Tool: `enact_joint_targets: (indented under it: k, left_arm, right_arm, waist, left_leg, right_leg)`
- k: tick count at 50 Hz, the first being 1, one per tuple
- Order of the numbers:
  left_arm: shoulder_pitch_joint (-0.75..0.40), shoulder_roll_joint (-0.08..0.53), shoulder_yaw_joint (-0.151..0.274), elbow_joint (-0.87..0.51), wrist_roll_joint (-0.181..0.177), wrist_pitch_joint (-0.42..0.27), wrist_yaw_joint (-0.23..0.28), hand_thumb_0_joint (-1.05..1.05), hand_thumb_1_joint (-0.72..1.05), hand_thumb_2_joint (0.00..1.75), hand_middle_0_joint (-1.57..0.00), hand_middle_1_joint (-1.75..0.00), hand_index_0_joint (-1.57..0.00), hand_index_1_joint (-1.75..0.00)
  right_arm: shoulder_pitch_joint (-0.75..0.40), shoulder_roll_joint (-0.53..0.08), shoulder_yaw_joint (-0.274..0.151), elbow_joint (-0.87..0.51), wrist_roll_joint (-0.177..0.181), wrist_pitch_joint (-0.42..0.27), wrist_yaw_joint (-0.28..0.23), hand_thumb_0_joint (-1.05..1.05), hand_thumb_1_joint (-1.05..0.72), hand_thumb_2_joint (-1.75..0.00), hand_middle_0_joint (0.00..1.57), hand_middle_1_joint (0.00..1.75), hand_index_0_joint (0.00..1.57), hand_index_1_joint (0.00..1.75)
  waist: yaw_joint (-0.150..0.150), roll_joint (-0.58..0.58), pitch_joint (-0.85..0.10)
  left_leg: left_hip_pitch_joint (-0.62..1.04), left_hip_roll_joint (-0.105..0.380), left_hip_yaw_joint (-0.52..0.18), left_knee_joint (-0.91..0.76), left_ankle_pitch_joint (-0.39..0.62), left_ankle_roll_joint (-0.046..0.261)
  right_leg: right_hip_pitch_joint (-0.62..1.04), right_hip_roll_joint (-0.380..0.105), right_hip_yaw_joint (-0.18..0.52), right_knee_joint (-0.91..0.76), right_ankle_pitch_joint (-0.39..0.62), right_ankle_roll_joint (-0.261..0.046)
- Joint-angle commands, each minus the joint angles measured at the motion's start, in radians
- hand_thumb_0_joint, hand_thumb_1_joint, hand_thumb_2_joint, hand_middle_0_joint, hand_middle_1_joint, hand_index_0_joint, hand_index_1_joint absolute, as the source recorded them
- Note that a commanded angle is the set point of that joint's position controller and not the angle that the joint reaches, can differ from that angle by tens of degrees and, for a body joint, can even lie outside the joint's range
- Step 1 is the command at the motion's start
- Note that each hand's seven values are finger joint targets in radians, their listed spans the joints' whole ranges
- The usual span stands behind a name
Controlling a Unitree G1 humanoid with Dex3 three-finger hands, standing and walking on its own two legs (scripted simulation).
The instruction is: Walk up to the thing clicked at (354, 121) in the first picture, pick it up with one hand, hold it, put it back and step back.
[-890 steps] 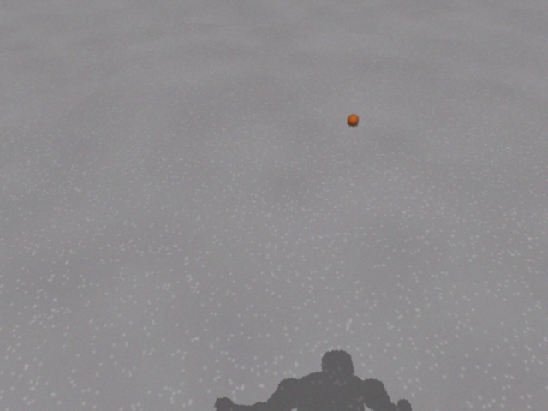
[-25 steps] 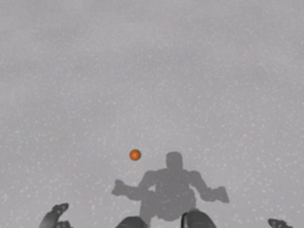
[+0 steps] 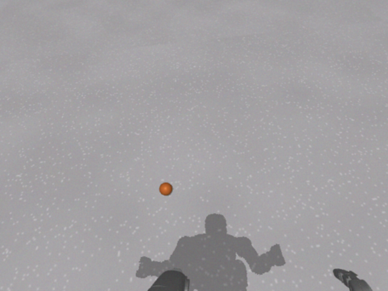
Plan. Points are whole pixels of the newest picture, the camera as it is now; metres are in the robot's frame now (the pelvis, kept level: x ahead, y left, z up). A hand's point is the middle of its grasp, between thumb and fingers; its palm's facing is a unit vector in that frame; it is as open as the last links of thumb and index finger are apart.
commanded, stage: walk up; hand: left
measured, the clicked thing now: (165, 188) +0.69 +0.24 -0.72
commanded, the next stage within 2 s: stand in 1.26 s
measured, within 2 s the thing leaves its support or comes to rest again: neither
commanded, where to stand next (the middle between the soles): +0.34 +0.00 m, yaw +1 degrees
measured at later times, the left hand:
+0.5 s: hand out of the picture -0.02 +0.26 -0.14, palm faces +0.05 -0.93 -0.35, open 7.4 cm
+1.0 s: hand out of the picture +0.04 +0.26 -0.13, palm faces +0.05 -0.94 -0.35, open 7.4 cm
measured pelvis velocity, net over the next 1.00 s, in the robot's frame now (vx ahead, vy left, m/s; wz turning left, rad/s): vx -0.03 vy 0.00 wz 0.04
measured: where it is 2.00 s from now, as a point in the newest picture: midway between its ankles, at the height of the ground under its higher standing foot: outside the picture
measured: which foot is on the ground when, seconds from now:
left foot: up 0.00-0.14, down 0.16-1.00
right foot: down 0.00-1.00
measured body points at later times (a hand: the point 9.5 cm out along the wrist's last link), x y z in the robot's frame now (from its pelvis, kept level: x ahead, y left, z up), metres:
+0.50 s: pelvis -0.07 +0.00 +0.01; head -0.06 +0.00 +0.46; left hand -0.02 +0.31 -0.11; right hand +0.01 -0.31 -0.11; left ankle -0.06 +0.12 -0.71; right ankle -0.05 -0.12 -0.72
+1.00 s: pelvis -0.03 +0.00 +0.01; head -0.03 +0.00 +0.46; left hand +0.04 +0.31 -0.11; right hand +0.09 -0.29 -0.11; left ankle -0.05 +0.12 -0.72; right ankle -0.05 -0.12 -0.72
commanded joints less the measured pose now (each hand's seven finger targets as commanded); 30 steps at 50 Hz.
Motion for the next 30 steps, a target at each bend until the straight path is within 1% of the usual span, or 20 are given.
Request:
enact_joint_targets:
  k: [1, 4, 6, 7, 8, 9, 10, 11, 13, 15, 17, 18, 19, 20, 21, 23, 27, 28, 29, 30]
  left_arm:
    - [-0.111, 0.272, 0.081, -0.125, 0.010, -0.041, 0.025, 0.00, 0.90, 0.90, -0.20, -0.30, -0.20, -0.30]
    - [-0.057, 0.273, 0.082, -0.113, 0.020, -0.037, 0.016, 0.00, 0.90, 0.90, -0.20, -0.30, -0.20, -0.30]
    - [-0.072, 0.270, 0.073, -0.107, 0.005, -0.024, 0.005, 0.00, 0.90, 0.90, -0.20, -0.30, -0.20, -0.30]
    - [-0.055, 0.234, 0.055, -0.100, -0.003, -0.019, 0.001, 0.00, 0.90, 0.90, -0.20, -0.30, -0.20, -0.30]
    - [-0.032, 0.186, 0.040, -0.096, -0.014, -0.017, -0.002, 0.00, 0.90, 0.90, -0.20, -0.30, -0.20, -0.30]
    - [-0.043, 0.192, 0.046, -0.072, -0.029, -0.017, 0.003, 0.00, 0.90, 0.90, -0.20, -0.30, -0.20, -0.30]
    - [-0.085, 0.255, 0.067, -0.056, -0.013, -0.019, 0.006, 0.00, 0.90, 0.90, -0.20, -0.30, -0.20, -0.30]
    - [-0.069, 0.244, 0.068, -0.050, -0.020, -0.020, -0.004, 0.00, 0.90, 0.90, -0.20, -0.30, -0.20, -0.30]
    - [-0.030, 0.213, 0.063, -0.023, -0.032, -0.028, -0.013, 0.00, 0.90, 0.90, -0.20, -0.30, -0.20, -0.30]
    - [-0.010, 0.205, 0.062, -0.002, -0.023, -0.042, -0.021, 0.00, 0.90, 0.90, -0.20, -0.30, -0.20, -0.30]
    - [0.009, 0.193, 0.063, 0.018, -0.011, -0.052, -0.012, 0.00, 0.90, 0.90, -0.20, -0.30, -0.20, -0.30]
    - [0.008, 0.218, 0.066, 0.022, 0.000, -0.059, -0.005, 0.00, 0.90, 0.90, -0.20, -0.30, -0.20, -0.30]
    - [0.012, 0.253, 0.071, 0.020, 0.003, -0.062, -0.002, 0.00, 0.90, 0.90, -0.20, -0.30, -0.20, -0.30]
    - [0.010, 0.282, 0.073, 0.023, 0.000, -0.063, -0.005, 0.00, 0.90, 0.90, -0.20, -0.30, -0.20, -0.30]
    - [-0.047, 0.301, 0.075, 0.008, -0.001, -0.066, -0.006, 0.00, 0.90, 0.90, -0.20, -0.30, -0.20, -0.30]
    - [-0.088, 0.281, 0.070, -0.011, -0.005, -0.075, -0.002, 0.00, 0.90, 0.90, -0.20, -0.30, -0.20, -0.30]
    - [-0.115, 0.234, 0.044, 0.003, -0.014, -0.062, -0.012, 0.00, 0.90, 0.90, -0.20, -0.30, -0.20, -0.30]
    - [-0.098, 0.205, 0.032, 0.000, -0.019, -0.058, -0.015, 0.00, 0.90, 0.90, -0.20, -0.30, -0.20, -0.30]
    - [-0.089, 0.166, 0.022, 0.007, -0.030, -0.054, -0.018, 0.00, 0.90, 0.90, -0.20, -0.30, -0.20, -0.30]
    - [-0.079, 0.197, 0.035, 0.032, -0.033, -0.051, -0.015, 0.00, 0.90, 0.90, -0.20, -0.30, -0.20, -0.30]
  right_arm:
    - [0.074, -0.167, -0.044, -0.041, 0.006, -0.045, -0.009, 0.00, -0.90, -0.90, 0.20, 0.30, 0.20, 0.30]
    - [0.054, -0.164, -0.047, -0.032, -0.018, -0.063, 0.004, 0.00, -0.90, -0.90, 0.20, 0.30, 0.20, 0.30]
    - [0.111, -0.138, -0.049, 0.003, -0.024, -0.080, 0.008, 0.00, -0.90, -0.90, 0.20, 0.30, 0.20, 0.30]
    - [0.117, -0.142, -0.054, 0.015, -0.032, -0.091, 0.005, 0.00, -0.90, -0.90, 0.20, 0.30, 0.20, 0.30]
    - [0.130, -0.186, -0.066, 0.015, -0.047, -0.102, 0.002, 0.00, -0.90, -0.90, 0.20, 0.30, 0.20, 0.30]
    - [0.048, -0.278, -0.069, -0.005, -0.043, -0.105, 0.006, 0.00, -0.90, -0.90, 0.20, 0.30, 0.20, 0.30]
    - [0.009, -0.300, -0.079, -0.014, -0.045, -0.107, 0.008, 0.00, -0.90, -0.90, 0.20, 0.30, 0.20, 0.30]
    - [-0.015, -0.254, -0.066, -0.012, -0.047, -0.117, 0.008, 0.00, -0.90, -0.90, 0.20, 0.30, 0.20, 0.30]
    - [-0.014, -0.224, -0.055, -0.001, -0.048, -0.125, 0.007, 0.00, -0.90, -0.90, 0.20, 0.30, 0.20, 0.30]
    - [-0.003, -0.215, -0.054, 0.010, -0.045, -0.117, 0.017, 0.00, -0.90, -0.90, 0.20, 0.30, 0.20, 0.30]
    - [0.031, -0.196, -0.048, 0.011, -0.035, -0.098, 0.021, 0.00, -0.90, -0.90, 0.20, 0.30, 0.20, 0.30]
    - [0.047, -0.175, -0.042, 0.009, -0.026, -0.094, 0.020, 0.00, -0.90, -0.90, 0.20, 0.30, 0.20, 0.30]
    - [0.040, -0.151, -0.037, 0.005, -0.018, -0.094, 0.021, 0.00, -0.90, -0.90, 0.20, 0.30, 0.20, 0.30]
    - [0.039, -0.147, -0.038, 0.013, -0.020, -0.091, 0.019, 0.00, -0.90, -0.90, 0.20, 0.30, 0.20, 0.30]
    - [0.065, -0.154, -0.045, 0.026, -0.024, -0.090, 0.019, 0.00, -0.90, -0.90, 0.20, 0.30, 0.20, 0.30]
    - [0.098, -0.156, -0.042, 0.038, -0.019, -0.103, 0.020, 0.00, -0.90, -0.90, 0.20, 0.30, 0.20, 0.30]
    - [0.166, -0.129, -0.043, 0.077, -0.028, -0.123, 0.019, 0.00, -0.90, -0.90, 0.20, 0.30, 0.20, 0.30]
    - [0.157, -0.156, -0.051, 0.071, -0.035, -0.129, 0.013, 0.00, -0.90, -0.90, 0.20, 0.30, 0.20, 0.30]
    - [0.115, -0.195, -0.055, 0.061, -0.037, -0.135, 0.010, 0.00, -0.90, -0.90, 0.20, 0.30, 0.20, 0.30]
    - [0.084, -0.227, -0.059, 0.058, -0.028, -0.132, 0.014, 0.00, -0.90, -0.90, 0.20, 0.30, 0.20, 0.30]
  waist:
    - [-0.037, -0.191, -0.148]
    - [0.009, -0.239, -0.141]
    - [-0.022, -0.225, -0.154]
    - [-0.024, -0.175, -0.165]
    - [-0.021, -0.018, -0.187]
    - [-0.015, 0.108, -0.137]
    - [-0.035, 0.071, -0.065]
    - [-0.006, 0.023, -0.042]
    - [0.003, 0.099, -0.063]
    - [-0.006, 0.128, -0.109]
    - [0.002, 0.102, -0.139]
    - [0.005, 0.045, -0.143]
    - [0.013, -0.051, -0.127]
    - [0.005, -0.107, -0.109]
    - [-0.016, -0.155, -0.075]
    - [-0.026, -0.147, -0.056]
    - [-0.062, -0.169, -0.125]
    - [-0.059, -0.105, -0.143]
    - [-0.043, 0.008, -0.144]
    - [-0.016, 0.016, -0.109]
  left_leg:
    - [0.097, -0.023, -0.022, 0.050, -0.006, -0.014]
    - [0.097, 0.009, 0.075, -0.261, -0.037, -0.015]
    - [0.247, 0.005, 0.107, -0.551, 0.085, -0.004]
    - [0.344, 0.026, 0.034, -0.637, 0.155, 0.009]
    - [0.425, 0.181, -0.233, -0.705, 0.030, 0.056]
    - [0.207, 0.354, -0.446, -0.778, -0.207, 0.170]
    - [0.009, 0.386, -0.472, -0.807, -0.270, 0.215]
    - [0.011, 0.323, -0.352, -0.780, -0.207, 0.187]
    - [0.076, 0.252, -0.218, -0.743, -0.084, 0.138]
    - [0.110, 0.195, -0.144, -0.703, -0.096, 0.107]
    - [0.128, 0.176, -0.102, -0.612, -0.014, 0.080]
    - [0.060, 0.155, -0.080, -0.571, 0.025, 0.052]
    - [-0.045, 0.086, -0.044, -0.510, -0.060, 0.009]
    - [0.011, 0.041, 0.007, -0.382, -0.081, 0.000]
    - [0.043, 0.027, 0.030, -0.257, -0.011, -0.004]
    - [0.055, 0.054, 0.020, -0.258, 0.026, -0.002]
    - [0.312, 0.042, 0.037, -0.561, 0.211, 0.008]
    - [0.368, 0.110, -0.056, -0.619, 0.218, 0.023]
    - [0.321, 0.220, -0.238, -0.705, 0.104, 0.077]
    - [0.201, 0.283, -0.285, -0.733, -0.021, 0.135]
  right_leg:
    - [-0.078, -0.232, 0.172, -0.222, 0.301, -0.174]
    - [0.029, -0.218, 0.191, -0.246, 0.036, -0.158]
    - [-0.013, -0.212, 0.178, -0.184, 0.037, -0.137]
    - [-0.073, -0.180, 0.159, -0.132, 0.035, -0.094]
    - [-0.198, -0.108, 0.113, -0.012, -0.023, -0.037]
    - [-0.179, -0.019, 0.004, 0.079, -0.177, 0.001]
    - [-0.072, -0.041, 0.060, 0.181, -0.214, -0.001]
    - [-0.048, -0.048, 0.078, 0.202, -0.158, -0.005]
    - [-0.031, -0.047, 0.026, 0.106, -0.088, -0.006]
    - [0.050, -0.021, -0.036, -0.082, -0.050, -0.006]
    - [0.161, 0.001, -0.050, -0.289, 0.015, -0.021]
    - [0.238, -0.022, 0.009, -0.301, 0.053, -0.034]
    - [0.233, -0.114, 0.188, -0.326, -0.114, -0.075]
    - [0.111, -0.222, 0.325, -0.410, -0.350, -0.132]
    - [0.023, -0.304, 0.400, -0.467, -0.422, -0.173]
    - [0.005, -0.313, 0.356, -0.443, -0.259, -0.187]
    - [-0.070, -0.182, 0.135, -0.294, 0.040, -0.082]
    - [-0.108, -0.143, 0.090, -0.221, 0.096, -0.052]
    - [-0.122, -0.062, 0.020, -0.141, 0.028, -0.012]
    - [-0.036, -0.027, -0.023, -0.089, -0.074, -0.009]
